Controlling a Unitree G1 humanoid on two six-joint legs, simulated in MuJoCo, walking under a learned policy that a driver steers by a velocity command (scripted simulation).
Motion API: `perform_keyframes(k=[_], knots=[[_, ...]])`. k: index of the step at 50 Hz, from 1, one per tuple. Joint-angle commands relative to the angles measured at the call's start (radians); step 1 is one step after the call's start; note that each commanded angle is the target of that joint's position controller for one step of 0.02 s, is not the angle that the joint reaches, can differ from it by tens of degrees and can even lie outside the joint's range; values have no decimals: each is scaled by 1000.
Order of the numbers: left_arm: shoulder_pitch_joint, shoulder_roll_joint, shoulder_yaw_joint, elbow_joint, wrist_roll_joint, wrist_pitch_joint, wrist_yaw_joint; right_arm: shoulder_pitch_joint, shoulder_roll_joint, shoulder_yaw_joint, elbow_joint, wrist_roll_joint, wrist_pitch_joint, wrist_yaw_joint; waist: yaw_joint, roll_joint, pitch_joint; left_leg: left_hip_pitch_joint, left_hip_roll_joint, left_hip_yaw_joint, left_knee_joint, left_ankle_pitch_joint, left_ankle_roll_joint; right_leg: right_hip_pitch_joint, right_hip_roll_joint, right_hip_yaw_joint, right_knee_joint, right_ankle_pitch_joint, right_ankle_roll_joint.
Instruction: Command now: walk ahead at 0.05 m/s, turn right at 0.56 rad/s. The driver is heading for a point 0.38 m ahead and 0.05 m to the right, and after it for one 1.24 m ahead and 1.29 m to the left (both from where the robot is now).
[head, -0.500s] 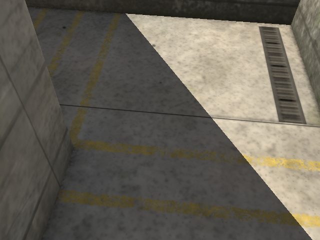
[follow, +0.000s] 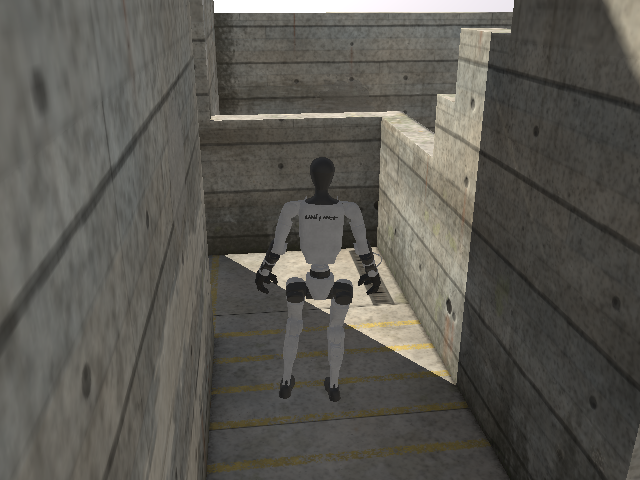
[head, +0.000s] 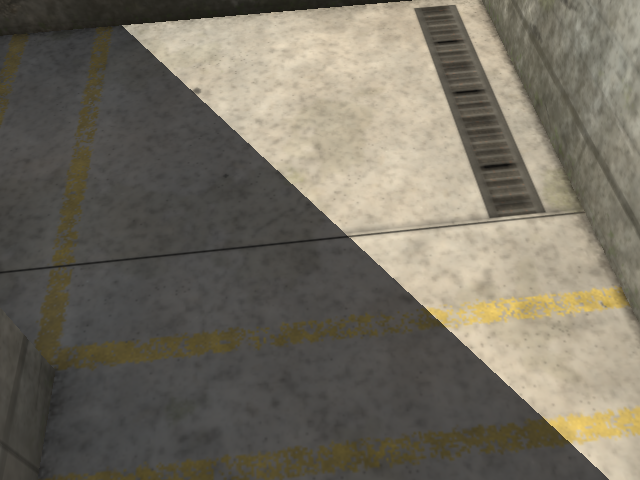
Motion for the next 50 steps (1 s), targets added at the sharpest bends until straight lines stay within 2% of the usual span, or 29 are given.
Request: perform_keyframes(k=[1, 3, 6, 7, 8, 9, 10, 12, 13, 15, 19, 22, 24, 26, 27, 28, 29, 30, 31, 32, 34, 36, 38, 42, 44, 46, 47, 48, 50], knots=[[-20, 155, 42, -81, -5, 9, 19, 56, -74, -19, -34, 2, -12, 1, -25, -138, -162, 103, -29, 8, -67, 26, -6, 113, -232, 301, -166, -160, -150], [-23, 149, 43, -87, -2, 21, 18, 65, -80, -23, -29, 0, -28, 6, -27, -158, -144, 143, -39, 19, -135, -3, 3, 125, -216, 330, -154, -175, -133], [-31, 124, 39, -93, -30, 26, 26, 152, -93, -39, 2, 8, -40, 25, -85, -166, -131, 321, -48, 62, -420, 111, 26, 98, -159, 307, -76, -66, -78], [-4, 91, 33, -92, -34, 26, 28, 197, -137, -54, 15, -3, -36, 25, -86, -102, -142, 437, 50, -7, -491, 156, 59, 23, -97, 256, 29, -161, -28], [38, 25, 19, -127, -31, 22, 27, 182, -246, -79, 5, -28, -24, 21, -25, 196, -122, 510, 313, -279, -550, 317, 186, -163, 70, 74, 293, -455, 29], [1, 113, 38, -148, -6, 4, 23, 136, -216, -72, -25, -67, -22, 23, -39, 287, -114, 409, 444, -447, -589, 429, 327, -236, 42, 65, 506, -555, 62], [26, 180, 59, -124, -18, -1, 12, 52, -154, -60, -80, -56, -19, 10, -20, 160, -118, 409, 387, -339, -557, 427, 314, -209, -10, 79, 659, -470, 87], [71, 140, 53, -83, -28, 17, 13, -10, -92, -46, -99, -17, -4, -6, 2, 119, -88, 424, 256, -150, -532, 366, 226, -239, -31, 34, 763, -359, 126], [70, 117, 46, -82, -28, 27, 12, -7, -84, -42, -101, -7, 1, -12, -3, 122, -63, 415, 237, -103, -539, 357, 225, -248, -40, 21, 800, -327, 144], [12, 65, 21, -123, -30, 34, 10, 45, -101, -49, -92, -3, 15, -27, -28, 136, -24, 417, 208, -32, -573, 296, 231, -258, -62, -42, 725, -277, 164], [-104, 32, -3, -194, -30, 33, -4, 118, -135, -70, -96, 1, 21, -36, -95, 165, -41, 497, 247, 19, -570, 329, 257, -209, -129, -95, 504, -280, 173], [-101, 41, -2, -210, -31, 30, -16, 123, -177, -88, -104, 8, 16, -24, -90, 176, -65, 466, 276, 46, -555, 416, 265, -82, -141, -134, 382, -327, 140], [-83, 54, 5, -196, -32, 27, -18, 128, -183, -90, -102, 20, 11, -16, -78, 176, -74, 477, 285, 44, -534, 450, 254, -18, -128, -154, 285, -339, 112], [-16, 39, 6, -151, -22, 26, -16, 112, -170, -85, -96, 36, 10, -5, -39, 159, -90, 459, 272, 78, -456, 488, 220, 109, -100, -185, 91, -189, 62], [18, 47, 12, -129, -23, 26, -15, 143, -149, -78, -79, 38, 6, 2, -23, 127, -99, 410, 243, 107, -402, 443, 179, 227, -84, -173, -27, -85, 30], [58, 83, 22, -114, -23, 27, -8, 174, -97, -61, -67, 17, -3, 15, -18, 17, -135, 298, 179, 187, -271, 308, 106, 404, -157, -65, -75, 128, -1], [60, 185, 32, -134, 3, 35, 3, 177, -23, -27, -116, -58, -20, 38, -52, -321, -183, 14, 64, 247, 1, -284, 1, 604, -425, 260, -9, 707, -108], [79, 130, 17, -128, 31, 24, -12, 131, -90, -46, -123, -37, -23, 39, 4, -260, -284, 2, 55, 105, 124, -361, -20, 500, -518, 308, -40, 645, -273], [36, 92, 4, -116, 39, 9, -22, 87, -133, -58, -117, -1, -15, 36, 2, -167, -215, 12, 72, 74, 185, -324, -23, 444, -450, 233, -63, 547, -262], [-17, 76, 0, -101, 30, -1, -24, 96, -105, -52, -107, 6, -3, 30, -28, -161, -153, -7, 76, 70, 181, -274, -25, 408, -388, 168, -70, 451, -211], [-91, 79, -2, -98, 14, -7, -21, 162, -100, -55, -59, -12, 19, 9, -65, -130, -107, 64, 70, 67, 190, -158, -42, 315, -339, 94, -87, 463, -175], [-118, 56, -11, -82, 21, -9, -20, 205, -80, -50, -40, -9, 24, 3, -91, -112, -125, 154, 53, 76, 172, -91, -53, 276, -314, 44, -91, 497, -178], [-125, 36, -20, -62, 19, -8, -15, 196, -43, -34, -34, 1, 19, 3, -78, -116, -116, 184, 56, 77, 75, -75, -57, 294, -297, 32, -94, 434, -171], [-105, 34, -27, -26, 16, -1, -4, 136, -38, -13, -26, -2, 8, 9, -41, -116, -90, 291, 51, 89, -178, -70, -54, 301, -302, 73, -95, 268, -162], [-105, 6, -38, -16, 5, -10, -15, 187, -12, 2, 12, -9, 7, 17, -69, -97, -57, 384, 49, 94, -334, 43, -39, 245, -294, 96, -99, 124, -140], [-76, 17, -32, 2, -1, -20, -25, 227, -37, 6, 46, -28, 2, 23, -69, -48, -41, 501, 45, 96, -411, 208, 2, 167, -228, 89, -119, -273, -73], [-63, 42, -22, -7, 5, -21, -32, 222, -84, -4, 51, -15, -2, 20, -31, -4, -13, 483, 31, 129, -348, 98, 41, 134, -197, 91, -131, -464, -68], [-94, 70, -11, -22, 7, -15, -29, 205, -102, -15, 56, 4, -11, 21, -33, -4, 30, 391, 15, 140, -348, -103, 90, 123, -172, 86, -156, -589, -63], [-28, 79, -4, -12, -20, -32, -26, 166, -23, 4, 56, 11, -45, 30, -4, -70, 94, 176, 6, 131, -312, -143, 119, 244, -265, 227, -217, -725, -116]])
